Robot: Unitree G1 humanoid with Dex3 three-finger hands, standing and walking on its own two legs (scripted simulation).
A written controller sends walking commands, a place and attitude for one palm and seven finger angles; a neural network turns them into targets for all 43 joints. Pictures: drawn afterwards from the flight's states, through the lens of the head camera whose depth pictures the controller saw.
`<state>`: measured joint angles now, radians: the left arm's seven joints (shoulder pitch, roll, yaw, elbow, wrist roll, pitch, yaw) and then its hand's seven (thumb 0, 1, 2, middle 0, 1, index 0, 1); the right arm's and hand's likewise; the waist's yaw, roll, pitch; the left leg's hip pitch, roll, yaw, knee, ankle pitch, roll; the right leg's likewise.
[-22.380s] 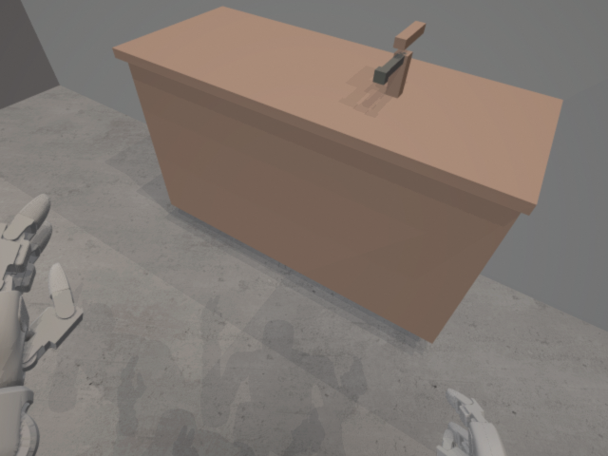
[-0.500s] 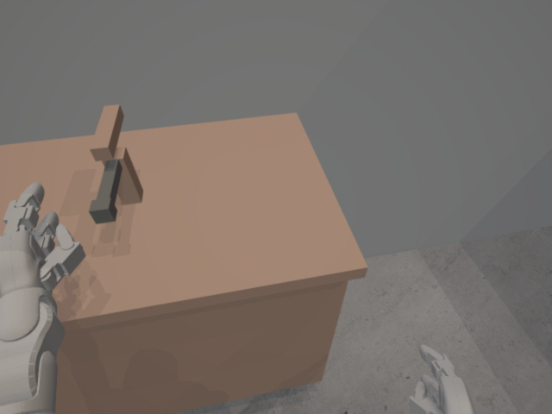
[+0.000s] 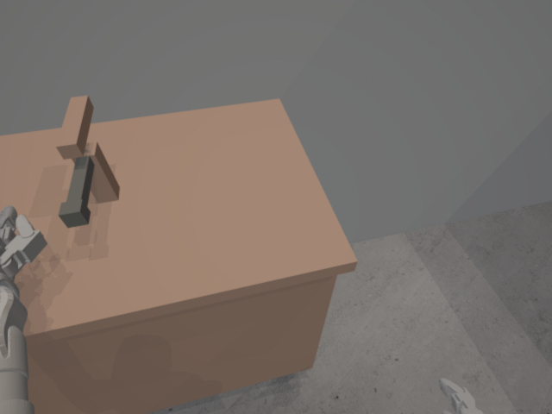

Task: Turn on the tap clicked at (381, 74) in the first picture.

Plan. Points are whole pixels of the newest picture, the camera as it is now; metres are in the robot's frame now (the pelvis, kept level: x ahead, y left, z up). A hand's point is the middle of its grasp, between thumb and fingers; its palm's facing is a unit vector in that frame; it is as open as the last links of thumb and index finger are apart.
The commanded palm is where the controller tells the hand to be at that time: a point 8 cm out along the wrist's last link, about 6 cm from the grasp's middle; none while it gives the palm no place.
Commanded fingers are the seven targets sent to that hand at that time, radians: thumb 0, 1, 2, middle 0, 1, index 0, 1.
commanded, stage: reach beside the lever's end, fingers flat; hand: left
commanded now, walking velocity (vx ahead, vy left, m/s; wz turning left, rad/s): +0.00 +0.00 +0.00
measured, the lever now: (75, 213) +0.35 +0.32 +0.11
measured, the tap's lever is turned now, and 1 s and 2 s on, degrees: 0 0 25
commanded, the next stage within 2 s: push the lever round in 0.42 s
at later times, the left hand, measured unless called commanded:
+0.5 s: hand (38, 236) +0.31 +0.36 +0.11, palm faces +0.54 -0.84 -0.10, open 7.8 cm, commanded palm +0.27 +0.39 +0.11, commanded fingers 0.00 0.90 0.90 -0.15 -0.15 -0.15 -0.15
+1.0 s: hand (60, 230) +0.32 +0.33 +0.11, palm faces +0.53 -0.84 -0.09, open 7.8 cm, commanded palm +0.28 +0.36 +0.11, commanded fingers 0.00 0.90 0.90 -0.15 -0.15 -0.15 -0.15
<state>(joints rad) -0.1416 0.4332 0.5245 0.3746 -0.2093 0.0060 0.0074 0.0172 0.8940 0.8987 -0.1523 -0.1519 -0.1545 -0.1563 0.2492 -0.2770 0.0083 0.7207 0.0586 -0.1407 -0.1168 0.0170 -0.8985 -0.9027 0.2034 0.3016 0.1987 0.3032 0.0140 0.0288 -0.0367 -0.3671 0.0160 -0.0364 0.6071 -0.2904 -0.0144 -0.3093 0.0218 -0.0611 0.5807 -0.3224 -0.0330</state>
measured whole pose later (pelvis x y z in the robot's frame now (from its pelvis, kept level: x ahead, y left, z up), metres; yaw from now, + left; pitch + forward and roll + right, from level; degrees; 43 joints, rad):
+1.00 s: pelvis +0.00 +0.01 +0.00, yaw +0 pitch +3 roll -1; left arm -0.16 0.37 0.46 0.35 -0.18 -0.02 0.07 0.02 0.89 0.90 -0.15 -0.15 -0.15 -0.15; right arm 0.24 -0.25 0.02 0.69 0.05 -0.11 -0.10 0.02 -0.90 -0.90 0.20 0.30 0.20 0.30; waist 0.01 0.03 -0.05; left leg -0.39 0.01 -0.03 0.63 -0.30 0.00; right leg -0.32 0.01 -0.05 0.59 -0.32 -0.02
